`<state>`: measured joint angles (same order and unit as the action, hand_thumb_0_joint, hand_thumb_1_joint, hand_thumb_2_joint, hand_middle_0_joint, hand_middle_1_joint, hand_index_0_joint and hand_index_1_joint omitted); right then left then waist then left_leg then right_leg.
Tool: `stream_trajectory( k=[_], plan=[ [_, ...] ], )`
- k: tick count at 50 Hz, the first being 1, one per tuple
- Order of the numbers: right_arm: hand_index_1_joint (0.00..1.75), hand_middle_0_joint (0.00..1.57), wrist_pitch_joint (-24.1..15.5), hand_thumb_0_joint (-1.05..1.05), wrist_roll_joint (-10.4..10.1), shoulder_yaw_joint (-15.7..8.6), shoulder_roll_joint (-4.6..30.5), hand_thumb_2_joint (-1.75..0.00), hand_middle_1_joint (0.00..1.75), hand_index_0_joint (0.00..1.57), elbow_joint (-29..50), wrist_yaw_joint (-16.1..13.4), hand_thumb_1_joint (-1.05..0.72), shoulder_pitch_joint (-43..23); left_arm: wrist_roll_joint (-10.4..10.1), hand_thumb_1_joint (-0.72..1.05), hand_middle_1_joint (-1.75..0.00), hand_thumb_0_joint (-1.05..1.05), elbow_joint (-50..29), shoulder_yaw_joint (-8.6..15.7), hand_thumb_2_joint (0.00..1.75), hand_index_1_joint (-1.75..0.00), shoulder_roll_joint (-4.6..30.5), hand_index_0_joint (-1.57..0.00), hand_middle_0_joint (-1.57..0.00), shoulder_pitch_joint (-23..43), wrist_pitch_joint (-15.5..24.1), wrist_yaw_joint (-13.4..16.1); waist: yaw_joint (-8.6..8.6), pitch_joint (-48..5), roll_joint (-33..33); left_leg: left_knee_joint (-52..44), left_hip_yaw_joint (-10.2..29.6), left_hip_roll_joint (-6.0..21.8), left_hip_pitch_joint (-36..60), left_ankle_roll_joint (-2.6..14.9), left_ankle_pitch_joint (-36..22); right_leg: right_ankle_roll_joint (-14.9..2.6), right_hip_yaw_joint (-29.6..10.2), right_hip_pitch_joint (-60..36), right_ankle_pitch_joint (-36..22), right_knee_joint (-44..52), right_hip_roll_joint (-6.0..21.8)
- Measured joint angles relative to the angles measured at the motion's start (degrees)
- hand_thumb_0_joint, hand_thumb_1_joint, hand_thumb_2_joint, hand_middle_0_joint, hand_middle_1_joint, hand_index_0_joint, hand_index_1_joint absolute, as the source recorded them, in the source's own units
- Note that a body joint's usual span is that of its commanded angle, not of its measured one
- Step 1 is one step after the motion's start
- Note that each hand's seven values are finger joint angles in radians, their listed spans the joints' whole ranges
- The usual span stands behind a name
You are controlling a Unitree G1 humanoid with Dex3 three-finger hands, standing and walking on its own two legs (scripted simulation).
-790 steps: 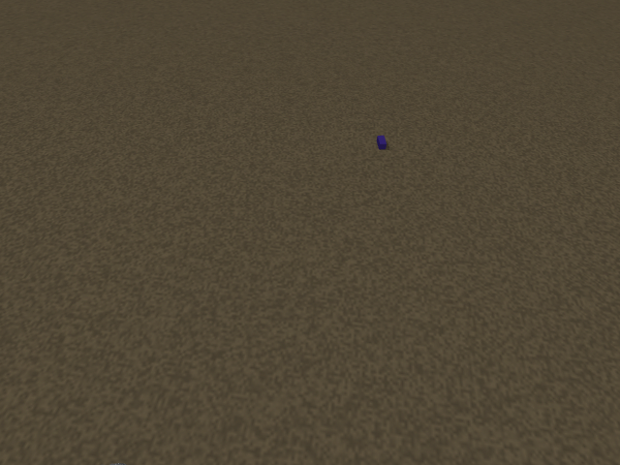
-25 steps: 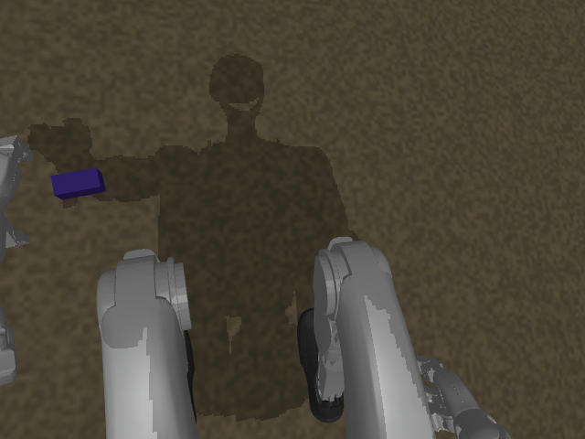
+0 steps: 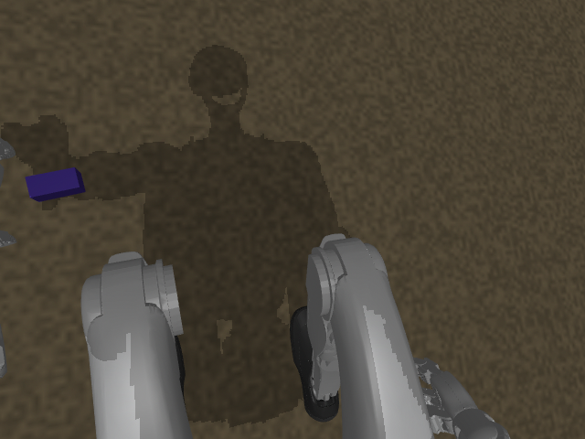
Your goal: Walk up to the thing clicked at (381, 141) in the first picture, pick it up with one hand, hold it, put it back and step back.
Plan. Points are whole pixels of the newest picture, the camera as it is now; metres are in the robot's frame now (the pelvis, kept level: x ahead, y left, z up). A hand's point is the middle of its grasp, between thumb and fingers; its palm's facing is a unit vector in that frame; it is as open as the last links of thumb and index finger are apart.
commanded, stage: rise first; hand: left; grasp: from above
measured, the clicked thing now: (56, 184) +0.45 +0.33 -0.30
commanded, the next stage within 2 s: approach in 1.28 s
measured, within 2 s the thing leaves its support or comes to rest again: neither
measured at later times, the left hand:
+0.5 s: hand out of the picture +0.40 +0.37 -0.19, palm faces -0.42 -0.18 -0.89, open 12.7 cm
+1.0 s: hand out of the picture +0.40 +0.37 -0.19, palm faces -0.42 -0.17 -0.89, open 12.8 cm
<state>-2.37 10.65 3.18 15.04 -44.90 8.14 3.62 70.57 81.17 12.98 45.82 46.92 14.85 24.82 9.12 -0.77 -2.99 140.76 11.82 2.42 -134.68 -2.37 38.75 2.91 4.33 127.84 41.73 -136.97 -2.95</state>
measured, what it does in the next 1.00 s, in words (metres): stands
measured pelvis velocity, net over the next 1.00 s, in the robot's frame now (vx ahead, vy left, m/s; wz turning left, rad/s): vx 0.00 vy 0.00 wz -0.02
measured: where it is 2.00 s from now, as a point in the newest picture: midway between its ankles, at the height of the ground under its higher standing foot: (245, 393)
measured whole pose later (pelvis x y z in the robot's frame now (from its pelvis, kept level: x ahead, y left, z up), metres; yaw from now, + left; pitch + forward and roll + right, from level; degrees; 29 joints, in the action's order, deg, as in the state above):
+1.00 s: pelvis +0.00 +0.00 +0.00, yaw -1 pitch +31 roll -10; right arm -3.7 11.8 5.8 15.4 -44.3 9.9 3.5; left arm 70.4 83.6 12.6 48.7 48.7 14.2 25.0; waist 10.5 0.2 -3.4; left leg 142.2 12.9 2.1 -135.4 -2.0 38.6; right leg 3.4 5.1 127.8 41.3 -137.3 -3.2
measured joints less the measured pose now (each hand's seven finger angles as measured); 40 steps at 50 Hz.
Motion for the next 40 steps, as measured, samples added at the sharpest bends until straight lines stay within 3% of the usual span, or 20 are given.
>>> stream_trajectory(
  k=[30,40],
  plan=[
    [0.29,0.20,-1.0,0.00,2.1,2.9,0.3,-0.90,0.30,0.20,-0.1,1.0,-0.90,-0.2,0.6,-0.29,-0.79,0.00,4.6,1.0,0.79,-0.79,3.8,-0.31,-0.32,2.7,-0.1,1.4,2.11,1.9,-1.0,2.0,1.4,-0.1,-0.9,0.06,0.1,0.54,0.9,0.4,-0.4,-0.9,-0.5],
    [0.29,0.20,-1.3,0.00,1.8,2.7,0.3,-0.90,0.30,0.20,0.2,1.6,-0.90,0.2,0.2,-0.29,-0.79,0.00,2.5,0.9,0.79,-0.79,3.6,-0.31,-0.32,1.6,-0.6,0.8,1.91,1.8,-0.9,2.1,1.3,-0.3,-1.0,0.31,0.1,0.48,0.9,0.1,-0.2,-0.8,-0.4]
  ],
)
